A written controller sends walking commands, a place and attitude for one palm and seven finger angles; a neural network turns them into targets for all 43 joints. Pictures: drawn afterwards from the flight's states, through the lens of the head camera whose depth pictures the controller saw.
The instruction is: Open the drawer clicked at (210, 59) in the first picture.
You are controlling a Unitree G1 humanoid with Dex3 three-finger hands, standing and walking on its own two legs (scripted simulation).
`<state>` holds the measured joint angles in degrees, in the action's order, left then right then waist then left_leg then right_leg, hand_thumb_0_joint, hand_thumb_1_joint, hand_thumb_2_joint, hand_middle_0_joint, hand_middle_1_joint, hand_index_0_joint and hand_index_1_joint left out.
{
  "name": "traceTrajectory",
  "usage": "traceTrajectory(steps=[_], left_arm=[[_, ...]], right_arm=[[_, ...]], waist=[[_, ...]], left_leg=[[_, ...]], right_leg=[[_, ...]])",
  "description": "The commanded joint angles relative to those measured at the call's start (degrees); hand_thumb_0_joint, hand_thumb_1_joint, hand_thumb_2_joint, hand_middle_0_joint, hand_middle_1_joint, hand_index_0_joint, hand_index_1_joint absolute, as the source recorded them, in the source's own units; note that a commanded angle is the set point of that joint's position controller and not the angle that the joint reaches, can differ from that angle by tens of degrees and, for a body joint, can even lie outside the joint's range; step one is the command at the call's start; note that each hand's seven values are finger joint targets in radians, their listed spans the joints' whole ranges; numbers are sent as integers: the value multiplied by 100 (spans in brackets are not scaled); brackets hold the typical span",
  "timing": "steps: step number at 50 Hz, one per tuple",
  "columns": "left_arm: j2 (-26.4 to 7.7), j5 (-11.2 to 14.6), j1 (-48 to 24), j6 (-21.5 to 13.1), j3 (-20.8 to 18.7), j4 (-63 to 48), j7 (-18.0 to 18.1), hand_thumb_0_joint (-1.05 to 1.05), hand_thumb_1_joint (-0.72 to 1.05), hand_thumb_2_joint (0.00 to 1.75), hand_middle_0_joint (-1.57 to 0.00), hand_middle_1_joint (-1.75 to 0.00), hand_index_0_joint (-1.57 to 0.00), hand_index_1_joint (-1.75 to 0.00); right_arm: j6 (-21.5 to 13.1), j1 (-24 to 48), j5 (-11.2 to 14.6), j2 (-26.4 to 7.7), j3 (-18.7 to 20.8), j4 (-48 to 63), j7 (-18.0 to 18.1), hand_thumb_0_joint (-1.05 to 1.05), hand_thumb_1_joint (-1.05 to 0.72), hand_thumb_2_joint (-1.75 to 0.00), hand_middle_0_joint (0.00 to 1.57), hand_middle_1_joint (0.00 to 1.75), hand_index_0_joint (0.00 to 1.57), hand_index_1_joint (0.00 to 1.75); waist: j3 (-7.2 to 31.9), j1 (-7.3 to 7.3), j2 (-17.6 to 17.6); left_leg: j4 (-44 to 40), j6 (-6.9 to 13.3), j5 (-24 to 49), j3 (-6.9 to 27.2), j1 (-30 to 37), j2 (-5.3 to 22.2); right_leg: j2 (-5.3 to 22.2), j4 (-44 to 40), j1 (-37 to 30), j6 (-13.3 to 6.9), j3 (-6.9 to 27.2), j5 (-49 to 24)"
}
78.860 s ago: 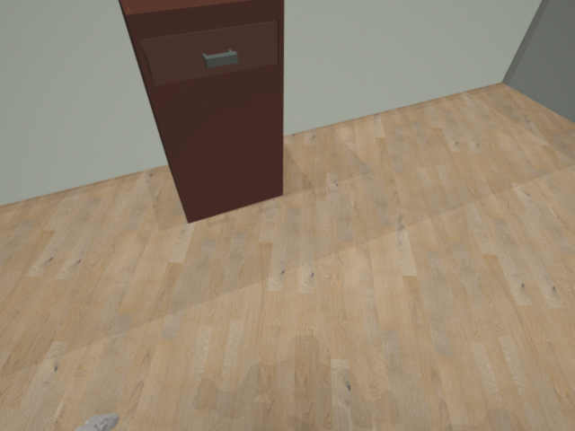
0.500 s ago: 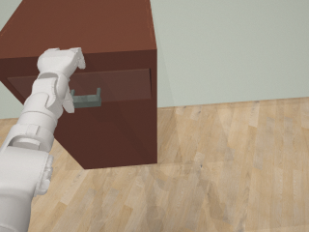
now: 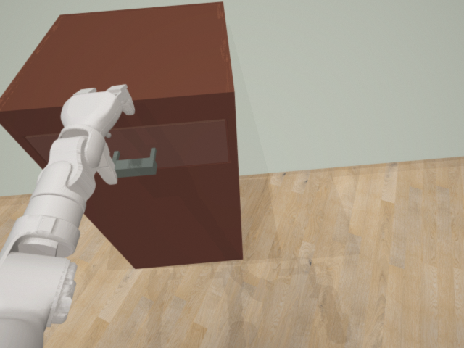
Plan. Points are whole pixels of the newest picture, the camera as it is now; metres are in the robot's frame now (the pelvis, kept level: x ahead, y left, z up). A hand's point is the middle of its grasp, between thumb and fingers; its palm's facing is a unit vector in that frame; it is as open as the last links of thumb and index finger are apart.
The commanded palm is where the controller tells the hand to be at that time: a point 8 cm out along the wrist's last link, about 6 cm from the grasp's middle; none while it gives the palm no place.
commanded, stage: draw the hand back to the body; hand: left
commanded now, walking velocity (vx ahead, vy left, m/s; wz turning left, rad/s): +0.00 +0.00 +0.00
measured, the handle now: (133, 160) +0.52 +0.24 -0.01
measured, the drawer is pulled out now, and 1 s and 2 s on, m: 0.00 0.00 0.00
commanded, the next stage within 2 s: step back with the hand held close in 1.40 s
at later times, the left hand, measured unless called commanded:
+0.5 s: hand (75, 204) +0.31 +0.23 +0.13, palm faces +0.17 -0.69 -0.70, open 13.8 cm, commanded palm +0.26 +0.26 +0.19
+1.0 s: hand (30, 284) +0.19 +0.22 +0.17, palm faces +0.38 -0.85 -0.36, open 10.4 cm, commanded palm +0.13 +0.27 +0.18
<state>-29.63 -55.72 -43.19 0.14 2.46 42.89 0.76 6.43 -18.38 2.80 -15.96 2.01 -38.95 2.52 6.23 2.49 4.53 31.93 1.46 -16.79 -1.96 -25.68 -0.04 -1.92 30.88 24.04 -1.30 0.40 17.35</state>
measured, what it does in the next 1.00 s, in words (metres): stands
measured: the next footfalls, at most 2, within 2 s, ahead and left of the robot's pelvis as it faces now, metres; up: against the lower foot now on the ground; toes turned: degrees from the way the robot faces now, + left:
none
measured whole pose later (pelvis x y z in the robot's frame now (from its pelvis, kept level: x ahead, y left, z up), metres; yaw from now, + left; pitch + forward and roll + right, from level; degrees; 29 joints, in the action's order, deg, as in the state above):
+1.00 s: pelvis -0.01 -0.01 +0.01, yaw +2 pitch -4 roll +0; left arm -18.2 4.3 25.4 -4.1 -14.5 -23.0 5.0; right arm -5.0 -11.8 0.0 -14.2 -0.8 -37.9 4.2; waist -1.1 -2.3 3.6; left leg 21.3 0.2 -12.3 0.0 -5.3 0.0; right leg -2.1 20.0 2.9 -2.1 -1.3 13.4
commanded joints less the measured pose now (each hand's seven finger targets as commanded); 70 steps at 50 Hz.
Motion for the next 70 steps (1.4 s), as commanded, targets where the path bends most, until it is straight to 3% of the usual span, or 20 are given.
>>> traceTrajectory(steps=[1,4,12,20,21,22,23,24,25,27,29,32,37,43,47,51,55,58,63,70], left_arm=[[-1687,85,-1384,247,-680,-1753,222,0,-50,30,-30,-120,-30,-120],[-1958,157,-874,344,-984,-2652,255,0,-50,30,-30,-120,-30,-120],[-1372,331,-168,495,-459,-4229,64,0,-50,30,-30,-120,-30,-120],[-1355,464,1089,536,-608,-4550,-247,0,-50,30,-30,-120,-30,-120],[522,4588,538,95,-700,-4711,-15,0,-47,32,-30,-118,-30,-118],[177,4953,868,-142,-872,-4842,121,0,-43,33,-29,-115,-29,-115],[194,4975,1175,-241,-925,-5115,186,0,-40,34,-29,-113,-29,-113],[-149,5437,1588,-299,-1570,-5395,279,0,-36,36,-29,-111,-29,-111],[-288,5609,1644,-366,-1753,-5809,322,0,-32,37,-29,-109,-29,-109],[-501,5772,2116,-471,-2224,-6162,447,0,-26,40,-28,-104,-28,-104],[-116,5877,2604,-503,-2077,-6242,484,0,-18,43,-28,-100,-28,-100],[-107,5968,3156,-544,-2232,-6301,492,0,-8,48,-27,-93,-27,-93],[305,6023,4331,-626,-1971,-6773,412,0,9,55,-26,-82,-26,-82],[183,6009,5436,-737,-2175,-7625,473,0,31,64,-24,-68,-24,-68],[-61,5988,6165,-841,-2524,-7972,536,0,44,70,-23,-59,-23,-59],[119,5998,6777,-882,-2512,-8107,531,0,58,76,-22,-50,-22,-50],[194,5991,7330,-905,-2535,-8148,521,0,73,82,-21,-41,-21,-41],[301,5960,6850,-910,-2303,-8172,524,0,83,87,-21,-34,-21,-34],[210,5933,6602,-970,-2384,-8056,609,0,90,90,-20,-30,-20,-30],[234,5926,6749,-964,-2402,-8136,623,0,90,90,-20,-30,-20,-30]], right_arm=[[-121,501,54,-749,197,893,28,0,-90,-90,20,30,20,30],[-129,803,44,-709,194,1030,26,0,-90,-90,20,30,20,30],[-236,1433,52,-601,97,1145,86,0,-90,-90,20,30,20,30],[-237,1920,-26,-531,-100,1204,162,0,-90,-90,20,30,20,30],[-461,1477,109,-68,-238,1562,153,0,-90,-90,20,30,20,30],[-643,1694,32,-205,-322,1440,197,0,-90,-90,20,30,20,30],[-767,1812,34,-202,-337,1496,200,0,-90,-90,20,30,20,30],[-790,1692,-37,-316,-300,1449,259,0,-90,-90,20,30,20,30],[-852,1724,-83,-329,-347,1466,274,0,-90,-90,20,30,20,30],[-988,1652,-186,-347,-342,1328,299,0,-90,-90,20,30,20,30],[-1037,1645,-212,-227,-402,1294,289,0,-90,-90,20,30,20,30],[-1116,1671,-244,-254,-375,1231,278,0,-90,-90,20,30,20,30],[-1261,1673,-262,-244,-302,1260,215,0,-90,-90,20,30,20,30],[-1420,1635,-268,-280,-186,1230,197,0,-90,-90,20,30,20,30],[-1517,1604,-292,-278,-129,1152,218,0,-90,-90,20,30,20,30],[-1560,1597,-279,-213,-111,1132,231,0,-90,-90,20,30,20,30],[-1617,1629,-273,-172,-77,1148,249,0,-90,-90,20,30,20,30],[-1675,1641,-279,-202,-88,1110,288,0,-90,-90,20,30,20,30],[-1755,1611,-314,-171,-108,1052,366,0,-90,-90,20,30,20,30],[-1823,1664,-341,-124,-157,1045,343,0,-90,-90,20,30,20,30]], waist=[[1803,-334,-626],[1933,-461,-384],[1614,-359,124],[1003,-561,-367],[271,-8,-760],[455,-164,-936],[332,-232,-684],[751,-359,-598],[975,-448,-335],[1061,-522,111],[545,-504,267],[22,-526,166],[118,-531,-113],[249,-547,-250],[47,-580,-327],[-247,-572,-54],[-531,-597,-224],[-849,-475,-196],[-765,-511,-266],[-577,-614,-157]], left_leg=[[-218,153,2326,5,975,-133],[-230,171,2543,-11,1222,-164],[-328,121,2733,117,1882,-184],[-567,61,2128,155,1752,-222],[-671,162,1604,79,2358,-39],[-796,159,1407,202,2558,15],[-804,157,1393,177,2563,7],[-852,109,1790,189,2712,8],[-900,48,2048,190,2750,-19],[-909,-42,2407,155,2798,2],[-1084,-133,2313,170,2605,43],[-1255,-133,1942,140,2324,31],[-1249,-107,2209,128,2426,61],[-1215,-82,2112,89,2452,25],[-1163,-77,1891,75,2355,-15],[-1147,-74,1696,60,2267,-11],[-1162,-68,1384,101,2181,4],[-1160,-47,1010,112,2210,-12],[-1147,-21,708,166,2285,-37],[-1170,-52,995,228,2247,-25]], right_leg=[[-32,-193,-1402,-13,-126,-2547],[-7,-195,-1688,-12,-59,-2808],[-46,-415,-1374,-28,-145,-2258],[-4,-584,-1456,-15,-216,-1866],[-36,-936,-1318,-39,-354,-1640],[-100,-952,-1527,-38,-300,-1435],[-69,-960,-1457,-25,-249,-1386],[-54,-946,-1786,-31,-273,-1685],[-6,-929,-2029,-22,-264,-1876],[25,-946,-2191,-34,-239,-2166],[40,-1049,-2100,-37,-281,-2024],[33,-1263,-2087,-42,-265,-1873],[51,-1269,-2207,-7,-260,-2094],[100,-1286,-2237,43,-241,-2059],[103,-1404,-2093,56,-213,-1863],[139,-1452,-1918,72,-183,-1649],[115,-1567,-1720,84,-167,-1215],[130,-1772,-1410,122,-95,-711],[197,-1876,-1401,117,-32,-203],[203,-1700,-1674,83,-69,-591]])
